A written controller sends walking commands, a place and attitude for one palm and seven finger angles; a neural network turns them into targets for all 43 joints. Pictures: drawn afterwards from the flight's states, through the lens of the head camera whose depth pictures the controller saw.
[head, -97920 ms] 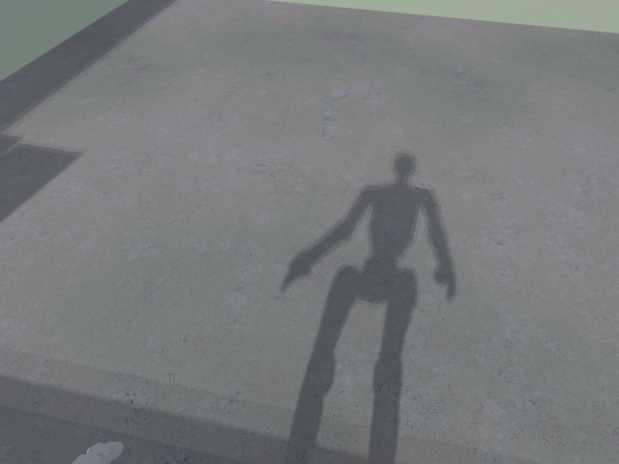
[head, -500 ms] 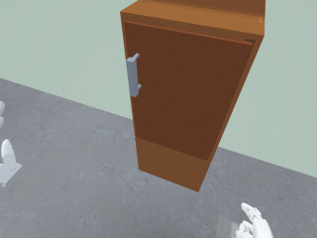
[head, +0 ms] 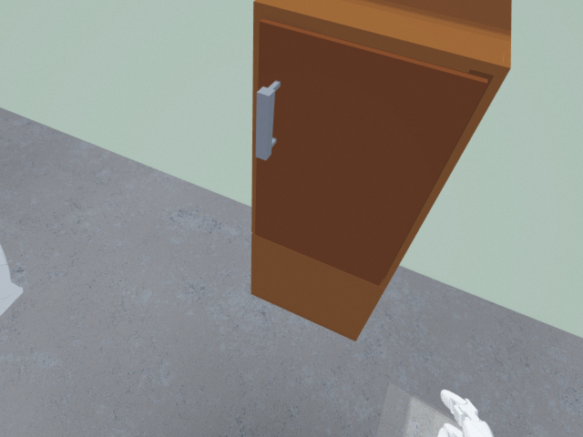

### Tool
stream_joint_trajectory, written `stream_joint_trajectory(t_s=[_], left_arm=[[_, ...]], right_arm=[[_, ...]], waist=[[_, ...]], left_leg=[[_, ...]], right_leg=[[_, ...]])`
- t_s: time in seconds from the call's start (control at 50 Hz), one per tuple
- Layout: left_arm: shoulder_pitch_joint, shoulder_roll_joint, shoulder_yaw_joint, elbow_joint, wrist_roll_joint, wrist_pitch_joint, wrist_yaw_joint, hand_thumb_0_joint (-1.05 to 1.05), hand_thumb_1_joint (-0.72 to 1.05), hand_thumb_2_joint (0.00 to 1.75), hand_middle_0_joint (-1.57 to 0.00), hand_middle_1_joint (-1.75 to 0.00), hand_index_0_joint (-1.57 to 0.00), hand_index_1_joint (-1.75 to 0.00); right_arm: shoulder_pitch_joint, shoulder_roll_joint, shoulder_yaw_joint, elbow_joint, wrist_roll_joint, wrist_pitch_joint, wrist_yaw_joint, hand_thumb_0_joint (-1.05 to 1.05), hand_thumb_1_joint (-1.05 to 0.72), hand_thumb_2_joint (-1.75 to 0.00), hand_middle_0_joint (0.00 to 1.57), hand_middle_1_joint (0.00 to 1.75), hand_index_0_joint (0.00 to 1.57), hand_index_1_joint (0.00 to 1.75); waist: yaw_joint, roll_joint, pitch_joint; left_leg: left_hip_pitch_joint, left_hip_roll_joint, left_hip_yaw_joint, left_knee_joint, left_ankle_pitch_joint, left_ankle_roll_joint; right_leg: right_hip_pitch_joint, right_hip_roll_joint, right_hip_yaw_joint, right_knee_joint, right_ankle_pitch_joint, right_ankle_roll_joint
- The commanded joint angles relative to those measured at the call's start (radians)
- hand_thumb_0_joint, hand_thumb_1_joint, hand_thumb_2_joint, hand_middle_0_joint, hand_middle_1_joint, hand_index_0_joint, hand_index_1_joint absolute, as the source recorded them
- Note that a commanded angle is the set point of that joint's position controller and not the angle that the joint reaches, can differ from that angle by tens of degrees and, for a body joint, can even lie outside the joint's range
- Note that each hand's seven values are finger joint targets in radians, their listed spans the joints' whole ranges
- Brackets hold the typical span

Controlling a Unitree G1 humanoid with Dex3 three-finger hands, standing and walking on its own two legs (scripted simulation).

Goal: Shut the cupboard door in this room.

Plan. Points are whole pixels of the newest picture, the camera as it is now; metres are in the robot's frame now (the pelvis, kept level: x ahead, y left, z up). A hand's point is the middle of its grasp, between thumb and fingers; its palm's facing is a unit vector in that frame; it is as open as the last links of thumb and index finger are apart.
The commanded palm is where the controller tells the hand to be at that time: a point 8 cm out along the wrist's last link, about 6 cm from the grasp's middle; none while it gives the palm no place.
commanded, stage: step back with the hand held close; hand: left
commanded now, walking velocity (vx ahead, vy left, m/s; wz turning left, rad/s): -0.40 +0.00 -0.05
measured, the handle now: (269, 120) +0.67 +0.09 +0.07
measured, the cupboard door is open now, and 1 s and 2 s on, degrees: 0 0 0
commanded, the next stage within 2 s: stop stepping back and stand still in 0.20 s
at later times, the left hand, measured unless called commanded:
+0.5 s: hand out of the picture +0.05 +0.25 +0.19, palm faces +0.49 -0.76 -0.43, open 7.4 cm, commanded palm +0.02 +0.26 +0.19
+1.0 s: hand out of the picture -0.01 +0.26 +0.17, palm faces +0.49 -0.78 -0.40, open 7.4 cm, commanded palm -0.05 +0.29 +0.19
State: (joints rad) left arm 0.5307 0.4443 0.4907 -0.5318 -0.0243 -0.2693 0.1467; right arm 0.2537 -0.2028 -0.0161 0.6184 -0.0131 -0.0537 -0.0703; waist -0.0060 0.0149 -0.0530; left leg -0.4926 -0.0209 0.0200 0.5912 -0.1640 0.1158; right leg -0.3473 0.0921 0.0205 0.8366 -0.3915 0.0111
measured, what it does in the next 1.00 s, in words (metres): walks backwards: right foot, then left foot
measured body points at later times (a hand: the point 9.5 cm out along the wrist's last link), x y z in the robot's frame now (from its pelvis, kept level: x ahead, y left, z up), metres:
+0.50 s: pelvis -0.13 -0.03 +0.00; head -0.17 -0.02 +0.45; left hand +0.02 +0.29 +0.21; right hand -0.01 -0.29 -0.08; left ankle -0.08 +0.10 -0.69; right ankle -0.22 -0.12 -0.73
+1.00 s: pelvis -0.19 -0.01 +0.00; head -0.23 -0.01 +0.45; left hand -0.04 +0.30 +0.19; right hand -0.05 -0.22 -0.08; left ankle -0.16 +0.13 -0.72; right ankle -0.22 -0.12 -0.73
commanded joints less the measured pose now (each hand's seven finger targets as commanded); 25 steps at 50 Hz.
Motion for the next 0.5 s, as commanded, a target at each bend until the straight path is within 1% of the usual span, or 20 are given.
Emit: stream_joint_trajectory(t_s=[0.0, 0.04, 0.06, 0.08, 0.1, 0.16, 0.18, 0.2, 0.24, 0.26, 0.28, 0.3, 0.32, 0.34, 0.36, 0.38, 0.4, 0.44, 0.46, 0.48], left_arm=[[-0.036, 0.115, 0.026, -0.193, -0.031, -0.06, 0.002, 0.0, 0.9, 0.9, -0.2, -0.3, -0.2, -0.3], [-0.073, 0.126, 0.011, -0.227, -0.033, -0.061, -0.005, 0.0, 0.9, 0.9, -0.2, -0.3, -0.2, -0.3], [-0.06, 0.139, 0.022, -0.24, -0.025, -0.058, -0.005, 0.0, 0.9, 0.9, -0.2, -0.3, -0.2, -0.3], [-0.063, 0.128, 0.007, -0.254, -0.033, -0.053, -0.012, 0.0, 0.9, 0.9, -0.2, -0.3, -0.2, -0.3], [-0.064, 0.152, 0.027, -0.273, -0.037, -0.051, -0.016, 0.0, 0.9, 0.9, -0.2, -0.3, -0.2, -0.3], [0.044, 0.237, 0.135, -0.32, -0.059, -0.035, -0.024, 0.0, 0.9, 0.9, -0.2, -0.3, -0.2, -0.3], [0.064, 0.22, 0.13, -0.335, -0.074, -0.03, -0.032, 0.0, 0.9, 0.9, -0.2, -0.3, -0.2, -0.3], [0.079, 0.244, 0.162, -0.349, -0.085, -0.029, -0.034, 0.0, 0.9, 0.9, -0.2, -0.3, -0.2, -0.3], [0.118, 0.267, 0.205, -0.347, -0.104, -0.026, -0.038, 0.0, 0.9, 0.9, -0.2, -0.3, -0.2, -0.3], [0.152, 0.32, 0.262, -0.349, -0.104, -0.03, -0.037, 0.0, 0.9, 0.9, -0.2, -0.3, -0.2, -0.3], [0.138, 0.286, 0.225, -0.331, -0.114, -0.033, -0.039, 0.0, 0.9, 0.9, -0.2, -0.3, -0.2, -0.3], [0.148, 0.262, 0.198, -0.273, -0.115, -0.026, -0.028, 0.0, 0.9, 0.9, -0.2, -0.3, -0.2, -0.3], [0.17, 0.254, 0.201, -0.219, -0.106, -0.005, -0.012, 0.0, 0.9, 0.9, -0.2, -0.3, -0.2, -0.3], [0.157, 0.238, 0.195, -0.159, -0.089, 0.035, 0.001, 0.0, 0.9, 0.9, -0.2, -0.3, -0.2, -0.3], [0.099, 0.244, 0.187, -0.162, -0.079, 0.059, 0.008, 0.0, 0.9, 0.9, -0.2, -0.3, -0.2, -0.3], [0.015, 0.189, 0.104, -0.142, -0.062, 0.07, 0.019, 0.0, 0.9, 0.9, -0.2, -0.3, -0.2, -0.3], [-0.076, 0.171, 0.062, -0.092, -0.046, 0.08, 0.031, 0.0, 0.9, 0.9, -0.2, -0.3, -0.2, -0.3], [-0.207, 0.135, -0.022, -0.006, -0.021, 0.092, 0.045, 0.0, 0.9, 0.9, -0.2, -0.3, -0.2, -0.3], [-0.265, 0.15, -0.033, 0.011, -0.015, 0.098, 0.049, 0.0, 0.9, 0.9, -0.2, -0.3, -0.2, -0.3], [-0.278, 0.123, -0.066, 0.016, -0.007, 0.096, 0.047, 0.0, 0.9, 0.9, -0.2, -0.3, -0.2, -0.3]], right_arm=[[-0.113, -0.14, -0.042, -0.117, -0.009, -0.096, 0.001, 0.0, -0.9, -0.9, 0.2, 0.3, 0.2, 0.3], [-0.114, -0.144, -0.04, -0.089, -0.009, -0.107, 0.009, 0.0, -0.9, -0.9, 0.2, 0.3, 0.2, 0.3], [-0.107, -0.146, -0.045, -0.073, -0.014, -0.111, 0.015, 0.0, -0.9, -0.9, 0.2, 0.3, 0.2, 0.3], [-0.114, -0.138, -0.04, -0.075, -0.012, -0.113, 0.02, 0.0, -0.9, -0.9, 0.2, 0.3, 0.2, 0.3], [-0.121, -0.135, -0.042, -0.077, -0.009, -0.114, 0.026, 0.0, -0.9, -0.9, 0.2, 0.3, 0.2, 0.3], [-0.141, -0.131, -0.045, -0.108, -0.015, -0.103, 0.036, 0.0, -0.9, -0.9, 0.2, 0.3, 0.2, 0.3], [-0.162, -0.117, -0.037, -0.13, -0.009, -0.095, 0.039, 0.0, -0.9, -0.9, 0.2, 0.3, 0.2, 0.3], [-0.181, -0.117, -0.033, -0.144, -0.008, -0.089, 0.041, 0.0, -0.9, -0.9, 0.2, 0.3, 0.2, 0.3], [-0.208, -0.12, -0.026, -0.174, -0.004, -0.064, 0.041, 0.0, -0.9, -0.9, 0.2, 0.3, 0.2, 0.3], [-0.209, -0.126, -0.03, -0.182, -0.006, -0.052, 0.04, 0.0, -0.9, -0.9, 0.2, 0.3, 0.2, 0.3], [-0.199, -0.112, -0.023, -0.184, 0.007, -0.031, 0.036, 0.0, -0.9, -0.9, 0.2, 0.3, 0.2, 0.3], [-0.167, -0.103, -0.031, -0.179, 0.037, -0.028, 0.028, 0.0, -0.9, -0.9, 0.2, 0.3, 0.2, 0.3], [-0.169, -0.116, -0.041, -0.175, 0.035, -0.024, 0.014, 0.0, -0.9, -0.9, 0.2, 0.3, 0.2, 0.3], [-0.164, -0.108, -0.035, -0.154, 0.026, -0.007, 0.008, 0.0, -0.9, -0.9, 0.2, 0.3, 0.2, 0.3], [-0.159, -0.121, -0.023, -0.156, 0.012, 0.0, 0.006, 0.0, -0.9, -0.9, 0.2, 0.3, 0.2, 0.3], [-0.153, -0.1, -0.006, -0.153, 0.018, 0.004, -0.003, 0.0, -0.9, -0.9, 0.2, 0.3, 0.2, 0.3], [-0.146, -0.114, -0.005, -0.141, 0.02, -0.003, -0.015, 0.0, -0.9, -0.9, 0.2, 0.3, 0.2, 0.3], [-0.135, -0.131, -0.011, -0.12, 0.023, -0.026, -0.033, 0.0, -0.9, -0.9, 0.2, 0.3, 0.2, 0.3], [-0.151, -0.146, -0.018, -0.117, 0.026, -0.041, -0.041, 0.0, -0.9, -0.9, 0.2, 0.3, 0.2, 0.3], [-0.139, -0.141, -0.017, -0.111, 0.024, -0.051, -0.045, 0.0, -0.9, -0.9, 0.2, 0.3, 0.2, 0.3]], waist=[[0.007, 0.094, -0.124], [0.012, 0.153, -0.213], [0.014, 0.215, -0.265], [0.015, 0.223, -0.303], [0.016, 0.211, -0.341], [0.029, 0.21, -0.423], [0.028, 0.22, -0.409], [0.032, 0.233, -0.403], [0.036, 0.248, -0.34], [0.038, 0.22, -0.328], [0.015, 0.102, -0.255], [0.001, -0.113, -0.195], [0.017, -0.212, -0.1], [0.003, -0.182, -0.032], [-0.005, -0.079, -0.029], [-0.02, -0.011, 0.03], [-0.022, 0.004, 0.068], [-0.008, -0.071, 0.106], [-0.001, -0.121, 0.139], [0.003, -0.154, 0.145]], left_leg=[[0.289, 0.279, -0.319, -0.335, 0.087, -0.018], [0.461, 0.264, -0.277, -0.297, 0.34, -0.043], [0.543, 0.249, -0.247, -0.266, 0.487, -0.054], [0.594, 0.24, -0.23, -0.246, 0.602, -0.061], [0.65, 0.235, -0.207, -0.234, 0.65, -0.063], [0.645, 0.228, -0.186, -0.25, 0.619, -0.068], [0.593, 0.227, -0.17, -0.268, 0.557, -0.077], [0.542, 0.226, -0.152, -0.29, 0.462, -0.085], [0.333, 0.21, -0.112, -0.33, 0.158, -0.116], [0.263, 0.182, -0.098, -0.305, 0.025, -0.138], [0.238, 0.127, -0.04, -0.179, -0.114, -0.157], [0.321, 0.042, -0.008, 0.117, -0.142, -0.169], [0.256, 0.01, -0.059, 0.366, -0.178, -0.168], [0.077, 0.038, -0.105, 0.471, -0.207, -0.155], [0.011, 0.063, -0.128, 0.475, -0.213, -0.146], [-0.045, 0.09, -0.115, 0.405, -0.199, -0.137], [-0.016, 0.091, -0.078, 0.349, -0.192, -0.132], [0.021, 0.071, -0.018, 0.253, -0.181, -0.118], [0.026, 0.066, -0.003, 0.214, -0.196, -0.111], [0.036, 0.063, 0.003, 0.16, -0.2, -0.102]], right_leg=[[-0.028, -0.022, 0.002, -0.178, -0.116, 0.005], [-0.04, -0.012, -0.007, -0.267, -0.09, 0.007], [-0.041, -0.01, -0.01, -0.293, -0.077, 0.006], [-0.039, -0.002, -0.017, -0.298, -0.072, 0.01], [-0.042, 0.003, -0.021, -0.297, -0.066, 0.013], [0.022, 0.018, -0.042, -0.298, -0.074, 0.008], [0.052, 0.018, -0.056, -0.308, -0.076, 0.004], [0.093, 0.014, -0.066, -0.339, -0.068, -0.002], [0.214, -0.001, -0.088, -0.445, 0.012, -0.018], [0.253, -0.034, -0.073, -0.512, 0.063, -0.034], [0.161, -0.131, -0.005, -0.569, 0.074, -0.073], [-0.107, -0.309, 0.14, -0.65, -0.042, -0.09], [-0.255, -0.432, 0.271, -0.671, -0.089, -0.149], [-0.214, -0.447, 0.268, -0.622, 0.0, -0.191], [-0.148, -0.441, 0.268, -0.578, 0.055, -0.21], [-0.068, -0.403, 0.209, -0.547, 0.126, -0.186], [-0.071, -0.373, 0.166, -0.543, 0.139, -0.159], [-0.029, -0.338, 0.124, -0.544, 0.146, -0.124], [-0.023, -0.339, 0.134, -0.557, 0.153, -0.109], [0.016, -0.337, 0.13, -0.547, 0.194, -0.108]])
